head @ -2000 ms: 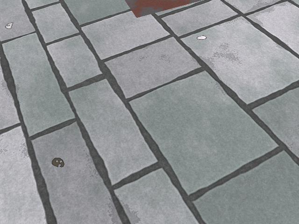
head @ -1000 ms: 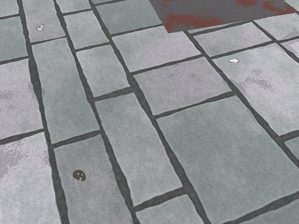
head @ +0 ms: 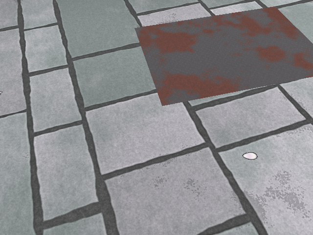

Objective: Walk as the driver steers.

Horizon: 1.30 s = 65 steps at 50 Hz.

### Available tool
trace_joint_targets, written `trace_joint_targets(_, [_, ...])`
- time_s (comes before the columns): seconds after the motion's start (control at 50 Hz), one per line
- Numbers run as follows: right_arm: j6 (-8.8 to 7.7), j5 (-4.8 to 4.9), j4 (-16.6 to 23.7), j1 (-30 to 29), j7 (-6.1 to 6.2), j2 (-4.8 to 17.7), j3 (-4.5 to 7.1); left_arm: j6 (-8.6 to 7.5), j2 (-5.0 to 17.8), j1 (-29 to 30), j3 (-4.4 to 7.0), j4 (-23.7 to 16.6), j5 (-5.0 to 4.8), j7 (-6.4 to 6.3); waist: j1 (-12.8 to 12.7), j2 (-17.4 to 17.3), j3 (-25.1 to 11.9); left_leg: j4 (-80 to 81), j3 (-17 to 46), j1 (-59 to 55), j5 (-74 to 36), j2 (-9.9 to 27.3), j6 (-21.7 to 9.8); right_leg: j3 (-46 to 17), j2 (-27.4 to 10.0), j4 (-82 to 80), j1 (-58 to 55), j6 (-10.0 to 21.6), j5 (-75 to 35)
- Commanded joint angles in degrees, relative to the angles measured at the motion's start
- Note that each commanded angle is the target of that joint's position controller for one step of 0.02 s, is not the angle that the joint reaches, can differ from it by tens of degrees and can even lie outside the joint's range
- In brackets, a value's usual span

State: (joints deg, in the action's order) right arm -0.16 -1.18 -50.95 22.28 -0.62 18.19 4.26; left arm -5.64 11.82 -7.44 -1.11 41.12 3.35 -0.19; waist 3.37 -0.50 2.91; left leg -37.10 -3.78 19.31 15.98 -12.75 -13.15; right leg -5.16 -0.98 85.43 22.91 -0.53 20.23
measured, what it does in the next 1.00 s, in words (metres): walks ahead: right foot, then left foot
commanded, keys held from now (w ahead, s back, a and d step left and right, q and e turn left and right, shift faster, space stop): w+q+shift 0.34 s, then w+shift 0.18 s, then w+e+shift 0.48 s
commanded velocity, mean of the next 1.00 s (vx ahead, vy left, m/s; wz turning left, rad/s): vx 1.00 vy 0.00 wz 0.26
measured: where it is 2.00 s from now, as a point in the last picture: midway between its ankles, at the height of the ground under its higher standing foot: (132, 53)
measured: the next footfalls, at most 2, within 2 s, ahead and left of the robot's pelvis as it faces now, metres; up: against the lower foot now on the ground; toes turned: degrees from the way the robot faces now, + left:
right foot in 0.30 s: +0.50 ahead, -0.16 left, +0.00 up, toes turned +20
left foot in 0.72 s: +0.75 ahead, +0.22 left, +0.00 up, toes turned +25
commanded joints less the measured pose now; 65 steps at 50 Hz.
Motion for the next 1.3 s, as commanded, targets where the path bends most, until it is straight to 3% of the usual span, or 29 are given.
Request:
trace_joint_targets(0.02, [-3.37, 0.39, 4.3, -0.7, 0.97, 7.0, 1.07, 1.35, 8.8, -1.8, 1.02, -5.4, 1.71, 0.14, -6.3, 8.5, 4.0, 27.8, 35.9, -1.2, 6.1, 18.0, -8.3, -0.5, -5.1, -10.1, 16.0, -2.4, 0.0])
trace_joint_targets(0.12, [-4.88, 1.45, 4.4, 1.8, 0.11, 8.1, 1.97, 2.04, 5.9, 12.3, -0.59, -11.4, -0.92, 1.22, 0.0, 2.2, 3.9, 27.6, 24.9, 2.1, -14.6, 10.5, -3.6, 4.7, -4.5, -40.8, 7.4, -3.7, -20.2])
trace_joint_targets(0.2, [-4.54, 1.28, 4.3, 4.0, -0.24, 9.5, 2.95, 1.41, 7.1, 15.0, -0.23, -13.3, -1.88, 0.92, 3.1, -2.5, -0.3, 22.1, 26.6, -9.6, -29.4, 12.4, -0.2, 5.0, -0.3, -53.1, 3.3, -1.8, -25.1])
trace_joint_targets(0.24, [-4.65, 1.05, 5.2, 1.7, 0.12, 11.1, 3.39, 0.97, 10.5, 8.6, 1.25, -11.6, -1.88, 0.16, -0.3, -3.1, -5.0, 13.9, 27.6, -12.6, -40.7, 12.5, 2.5, 4.1, 2.4, -56.6, -7.1, -0.8, -20.4])
trace_joint_targets(0.28, [-5.23, 0.43, 6.7, -4.5, -0.30, 13.6, 3.80, 0.41, 16.3, -12.7, 4.15, -6.4, -2.09, -1.44, -13.0, -2.5, -15.9, -9.9, 25.6, -6.7, -42.2, 10.3, 4.9, 2.6, 0.1, -54.3, -29.7, 0.8, -10.9])
trace_joint_targets(0.3, [-5.92, 0.27, 8.7, -6.0, -0.15, 5.7, 1.72, 0.17, 20.2, -25.5, 5.78, -4.1, -0.40, -2.63, -16.6, 5.8, -23.2, -29.6, 21.1, 3.0, -15.0, 7.1, 4.7, -10.2, -12.6, -54.8, -43.0, 2.0, 10.5])
trace_joint_targets(0.32, [-5.71, 3.50, 12.6, 1.4, -0.33, -1.3, -0.69, 0.44, 24.1, -19.1, 6.46, -5.2, 1.34, -2.16, -7.3, 26.5, -29.2, -43.4, 14.5, 18.9, 13.5, 2.4, 6.8, -45.5, -27.8, -69.7, -50.0, 7.6, 24.7])
trace_joint_targets(0.34, [-4.35, 1.75, 10.8, -0.9, 0.40, 3.8, -0.87, 1.13, 19.0, -11.3, 6.66, -6.5, 0.70, -1.67, -6.8, 17.1, -20.9, -46.8, 12.0, 26.3, 6.7, 8.7, 6.0, -47.1, -25.3, -72.6, -42.1, 9.3, 36.3])
trace_joint_targets(0.38, [-3.40, -0.60, 10.7, -7.8, -0.98, 5.8, -0.35, 1.39, 10.9, -8.7, 4.82, -4.7, 0.09, -0.95, -6.7, 2.9, -8.6, -41.0, 9.7, 24.3, -0.5, 13.1, 6.7, -26.0, -18.5, -71.3, -27.2, 8.2, 16.3])
trace_joint_targets(0.46, [-1.81, -1.63, 14.4, -12.1, -3.26, 0.3, -2.49, -0.92, 7.5, -15.0, 3.73, 2.8, -1.19, 0.36, -3.8, 5.2, -2.2, -35.5, 11.9, 24.9, -0.3, 15.5, 7.3, -11.0, -14.0, -74.4, -18.2, 7.4, -2.1])
trace_joint_targets(0.62, [-3.28, -1.39, 20.7, -28.7, -5.02, 1.0, -5.17, -1.66, 13.5, -19.6, 4.45, 7.6, -2.86, 1.33, -3.8, 2.8, 5.5, -2.8, -0.3, 8.9, -16.5, 14.3, 7.2, 4.5, -11.1, -86.5, -10.3, 8.7, -32.0])
trace_joint_targets(0.66, [-3.58, -1.62, 19.5, -25.8, -3.70, 3.0, -4.46, -1.39, 17.2, -20.8, 5.05, 8.7, -2.73, 1.14, -1.8, 4.6, 1.0, 0.1, -0.8, 1.9, -11.2, 11.1, 6.5, 6.0, -11.6, -77.4, -17.8, 8.3, -57.1])
trace_joint_targets(0.7, [-4.01, -2.24, 13.8, -7.1, -1.64, 6.8, -2.31, -0.53, 19.5, -20.3, 5.47, 9.4, -2.89, 0.47, 7.7, 6.2, -10.0, 4.0, 0.6, -20.0, -6.4, 9.0, 5.8, 6.6, -10.2, -52.0, -15.5, 7.0, -64.1])
trace_joint_targets(0.72, [-4.11, -3.39, 11.5, 1.6, -0.16, 11.3, -0.56, -0.58, 16.3, -20.2, 4.62, 8.2, -2.97, 0.65, 10.9, 3.9, -15.9, 3.5, 9.3, -34.9, 2.3, 18.1, 5.5, 7.0, -6.8, -33.9, -3.2, 6.5, -45.8])
trace_joint_targets(0.74, [-4.73, -4.82, 11.5, 3.8, 0.67, 15.7, 0.60, -0.56, 5.5, -25.6, 2.76, 5.8, -3.77, 0.96, 4.5, -11.4, -24.8, 8.3, 35.5, -47.6, 18.1, 37.2, 3.5, 4.7, 0.0, -11.7, 13.2, 6.2, 7.4])
trace_joint_targets(0.76, [-4.11, -2.98, 12.1, 4.2, 0.75, 14.4, 0.71, -0.02, 10.4, -22.2, 3.94, 4.4, -4.70, 0.67, 6.3, -8.7, -28.2, 18.3, 48.8, -42.8, 21.5, 40.1, 2.5, 0.2, 0.9, -3.8, 17.3, 7.3, 4.6])
trace_joint_targets(0.8, [-4.76, -1.70, 10.1, -3.9, 0.53, 6.5, -0.70, 0.64, 9.6, -14.6, 4.01, 3.6, -3.82, 1.08, 1.8, -3.6, -8.3, 20.7, 30.2, -25.8, 9.4, 33.4, 3.6, 1.3, -4.1, -8.6, 20.9, 7.0, -5.8])
trace_joint_targets(0.86, [-6.06, -0.62, 8.2, -5.5, 0.46, 2.2, -1.52, 3.57, 6.4, -16.5, 4.03, 5.3, -2.35, 2.33, -3.7, -5.1, -3.0, 25.7, 16.1, -13.6, -1.0, 29.5, 5.4, 1.4, -6.7, -11.5, 15.4, 5.2, -6.2])
trace_joint_targets(0.94, [-7.85, 0.49, 5.1, -4.7, 0.21, -0.1, -1.85, 5.32, 4.4, -5.3, 3.68, 0.5, -1.76, 3.71, -5.0, -4.0, 2.9, 30.2, 0.4, -11.8, -15.5, 26.0, 7.8, 4.2, -7.7, -17.3, 21.7, 4.7, -14.2])
trace_joint_targets(1.02, [-8.34, 0.21, 3.9, -4.7, 0.90, 2.5, -1.43, 4.93, 5.1, 3.0, 2.69, -3.1, -2.24, 5.37, -5.5, -1.6, 5.3, 32.7, -10.9, -11.0, -28.8, 22.7, 9.8, 11.1, -4.6, -35.8, 14.3, 7.3, -25.7])
trace_joint_targets(1.06, [-8.18, 0.34, 3.4, -2.7, 1.56, 5.5, -1.01, 4.72, 6.1, 4.5, 2.68, -3.5, -2.13, 5.76, -5.8, -1.1, 4.1, 29.2, -12.9, -16.0, -50.4, 23.5, 11.1, 15.6, -0.3, -41.9, 8.4, 9.4, -27.3])
trace_joint_targets(1.12, [-5.38, -0.53, 4.8, -4.1, 2.92, 11.5, 0.62, 4.78, 11.3, -10.8, 4.43, 0.5, -2.49, 4.71, -14.6, -5.8, -5.9, 5.7, -12.1, -21.9, -79.2, 26.3, 11.9, 16.7, 6.0, -42.1, -8.3, 12.2, -17.2])
trace_joint_targets(1.14, [-4.21, -0.93, 5.9, -6.7, 2.92, 12.4, 0.99, 4.81, 13.9, -22.4, 5.96, 3.8, -2.37, 3.84, -19.9, -5.3, -11.0, -10.3, -10.3, -17.4, -76.1, 27.1, 10.8, 13.8, 6.7, -43.2, -20.5, 14.1, -12.6])
trace_joint_targets(1.16, [-3.66, -1.27, 5.7, -7.1, 2.05, 10.9, 0.88, 4.96, 16.6, -28.2, 7.64, 6.2, -2.70, 2.36, -21.1, -0.4, -12.1, -31.8, -10.2, -8.4, -48.2, 22.1, 11.3, 8.9, 6.1, -47.2, -30.5, 16.0, -8.5])
trace_joint_targets(1.18, [-4.56, -2.22, 8.2, -7.1, 0.98, 1.0, -1.72, 5.66, 20.9, -22.3, 8.66, 6.1, -3.34, 1.37, -13.1, 15.4, -5.7, -55.1, -7.5, 12.5, 10.5, 11.4, 13.0, -6.4, -2.0, -46.7, -33.8, 18.7, -17.3])
trace_joint_targets(1.2, [-5.95, -0.59, 15.2, -3.5, 0.80, 2.1, -2.38, 6.21, 26.0, -19.2, 9.70, 2.8, -1.99, 1.35, -8.8, 17.6, -18.8, -63.7, 5.3, 29.4, 13.3, 8.9, 14.2, -36.8, -11.7, -61.0, -48.1, 30.4, -4.4])
trace_joint_targets(1.22, [-7.50, -1.37, 15.4, -8.5, 0.90, 5.1, -2.56, 6.22, 22.8, -17.6, 9.59, 1.2, -2.08, 0.82, -10.3, 5.5, -14.9, -58.9, 9.5, 33.5, 8.3, 12.6, 13.5, -44.1, -14.2, -71.9, -43.8, 28.3, 8.1])
trace_joint_targets(1.26, [-7.61, -1.88, 15.0, -11.6, 1.02, 5.4, -2.75, 5.07, 17.3, -14.6, 8.15, 2.9, -2.44, 0.27, -4.9, -5.0, -2.6, -46.5, 9.4, 27.3, 3.8, 17.1, 14.0, -34.8, -10.3, -73.3, -24.2, 23.2, 1.4])
trace_joint_targets(1.3, [-4.82, -3.16, 14.5, -10.3, 0.97, 4.2, -3.31, 3.25, 14.9, -12.2, 7.07, 2.6, -2.77, -0.05, -1.1, -6.3, 0.5, -39.3, 9.2, 19.4, 4.7, 19.6, 16.0, -25.5, -5.6, -73.8, -10.4, 21.9, -7.1])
